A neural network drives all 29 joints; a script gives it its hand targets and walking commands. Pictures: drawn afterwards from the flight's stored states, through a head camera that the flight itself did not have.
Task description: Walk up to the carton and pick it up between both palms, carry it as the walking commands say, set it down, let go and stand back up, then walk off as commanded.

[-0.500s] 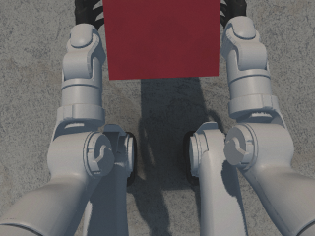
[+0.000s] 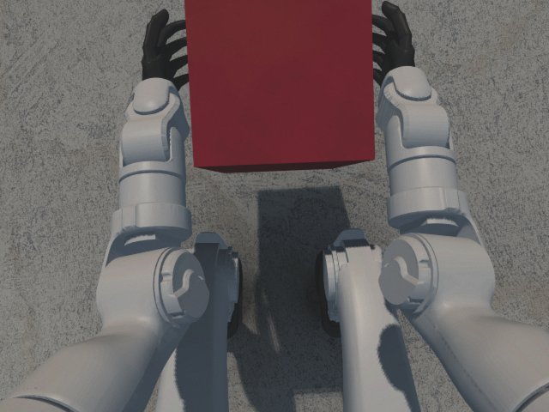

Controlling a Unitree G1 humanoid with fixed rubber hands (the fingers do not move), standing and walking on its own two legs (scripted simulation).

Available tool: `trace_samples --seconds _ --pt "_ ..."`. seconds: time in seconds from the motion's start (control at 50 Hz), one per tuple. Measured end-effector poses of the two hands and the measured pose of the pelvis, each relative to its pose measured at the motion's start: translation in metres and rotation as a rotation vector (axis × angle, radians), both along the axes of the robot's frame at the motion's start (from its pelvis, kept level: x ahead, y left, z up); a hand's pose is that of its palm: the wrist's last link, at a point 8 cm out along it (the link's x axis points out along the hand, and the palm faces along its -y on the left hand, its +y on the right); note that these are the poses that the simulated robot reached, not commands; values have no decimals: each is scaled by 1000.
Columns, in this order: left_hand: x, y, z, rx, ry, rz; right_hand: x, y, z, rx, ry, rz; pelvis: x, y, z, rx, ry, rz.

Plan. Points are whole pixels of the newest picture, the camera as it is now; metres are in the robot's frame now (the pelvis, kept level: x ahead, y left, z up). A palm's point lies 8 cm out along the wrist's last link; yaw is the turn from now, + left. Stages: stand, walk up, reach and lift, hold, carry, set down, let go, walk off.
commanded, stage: reach and lift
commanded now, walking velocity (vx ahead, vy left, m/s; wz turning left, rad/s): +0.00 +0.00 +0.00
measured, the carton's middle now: (277, 95) +0.51 +0.00 -0.15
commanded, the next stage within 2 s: none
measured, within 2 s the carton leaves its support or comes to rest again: neither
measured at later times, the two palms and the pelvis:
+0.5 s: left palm (131, 70) +0.49 +0.14 +0.01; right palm (420, 57) +0.50 -0.14 +0.00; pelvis +0.01 +0.00 +0.06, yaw +0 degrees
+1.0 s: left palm (84, 54) +0.47 +0.15 +0.08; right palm (461, 36) +0.48 -0.14 +0.08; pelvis +0.03 +0.00 +0.12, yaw +0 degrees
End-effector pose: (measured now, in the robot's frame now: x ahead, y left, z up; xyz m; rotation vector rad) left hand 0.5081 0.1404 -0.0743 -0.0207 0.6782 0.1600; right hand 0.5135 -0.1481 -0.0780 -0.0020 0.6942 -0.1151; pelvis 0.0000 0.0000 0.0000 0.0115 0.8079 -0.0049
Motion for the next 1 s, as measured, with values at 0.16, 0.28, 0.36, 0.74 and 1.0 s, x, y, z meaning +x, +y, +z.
trace_samples --seconds 0.16,0.28,0.36,0.74,1.0 --pt "-5 1 23 0 -3 3 -4 2 23 3 -3 2 3 0 16 -1 -7 0" --pt "-10 3 43 0 -1 4 -9 3 43 7 -1 0 6 0 31 -2 -17 0" --pt "-13 3 57 1 1 4 -12 3 56 8 1 -1 8 0 41 -2 -27 1" --pt "-29 5 117 4 5 5 -28 5 116 11 4 -2 20 2 87 -5 -80 -1" --pt "-39 7 157 3 8 8 -37 7 156 12 6 -2 31 1 122 -5 -129 -2"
